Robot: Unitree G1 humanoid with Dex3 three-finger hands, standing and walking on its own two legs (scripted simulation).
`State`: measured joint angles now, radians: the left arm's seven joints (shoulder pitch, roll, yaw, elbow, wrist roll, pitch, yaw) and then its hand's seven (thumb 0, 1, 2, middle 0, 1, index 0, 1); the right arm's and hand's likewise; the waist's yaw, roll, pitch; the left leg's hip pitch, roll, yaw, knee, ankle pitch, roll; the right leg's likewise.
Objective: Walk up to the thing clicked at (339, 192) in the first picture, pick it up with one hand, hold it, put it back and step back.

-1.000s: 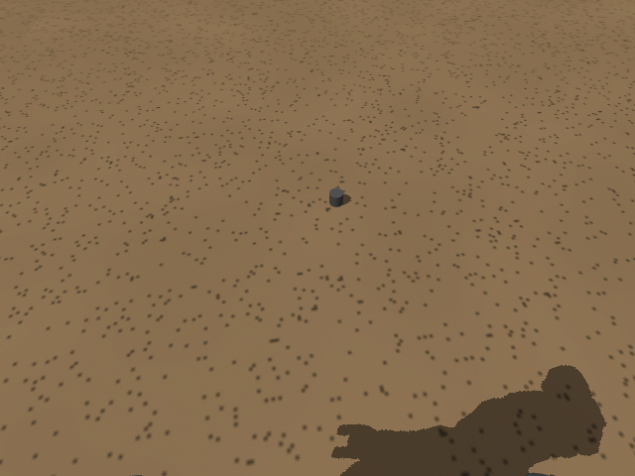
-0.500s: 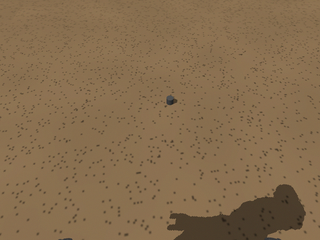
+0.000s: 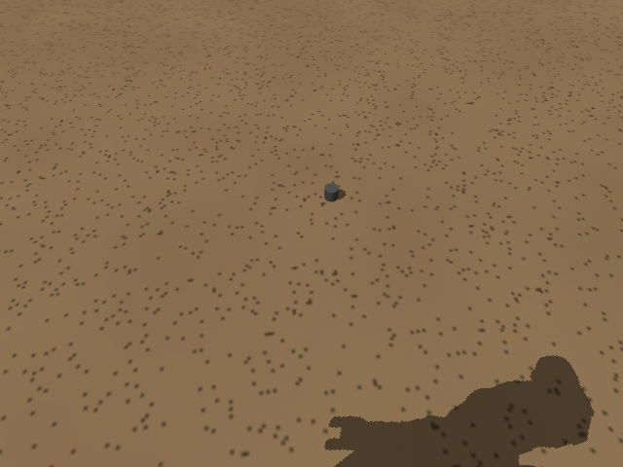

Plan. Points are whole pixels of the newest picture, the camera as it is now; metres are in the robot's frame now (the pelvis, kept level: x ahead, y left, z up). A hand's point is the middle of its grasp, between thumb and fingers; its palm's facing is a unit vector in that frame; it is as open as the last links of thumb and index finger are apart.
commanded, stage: stand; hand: left
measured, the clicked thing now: (331, 192) +1.26 -0.06 -0.75
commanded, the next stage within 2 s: walk up in 0.12 s
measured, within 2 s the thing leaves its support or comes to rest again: neither
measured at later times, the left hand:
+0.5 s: hand (191, 430) +0.18 +0.21 -0.15, palm faces -0.11 -0.90 -0.43, open 7.3 cm
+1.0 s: hand (252, 287) +0.43 +0.14 -0.16, palm faces -0.29 -0.89 -0.34, open 7.4 cm
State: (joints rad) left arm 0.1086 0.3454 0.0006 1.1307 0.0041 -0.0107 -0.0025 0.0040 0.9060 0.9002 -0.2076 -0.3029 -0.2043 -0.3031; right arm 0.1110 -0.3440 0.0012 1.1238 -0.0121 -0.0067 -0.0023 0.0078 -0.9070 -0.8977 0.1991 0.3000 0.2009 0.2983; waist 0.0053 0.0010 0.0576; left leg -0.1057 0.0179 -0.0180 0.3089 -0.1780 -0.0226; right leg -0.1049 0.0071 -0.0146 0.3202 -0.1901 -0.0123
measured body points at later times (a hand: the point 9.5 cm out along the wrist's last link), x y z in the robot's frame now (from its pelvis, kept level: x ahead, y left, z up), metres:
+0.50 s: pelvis +0.09 -0.08 -0.03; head +0.09 -0.11 +0.42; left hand +0.19 +0.25 -0.12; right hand +0.09 -0.43 -0.16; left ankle +0.01 +0.10 -0.71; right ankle +0.12 -0.21 -0.75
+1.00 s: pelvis +0.30 -0.11 -0.01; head +0.33 -0.09 +0.43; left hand +0.45 +0.19 -0.14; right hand +0.29 -0.43 -0.11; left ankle +0.35 +0.00 -0.75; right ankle +0.25 -0.23 -0.68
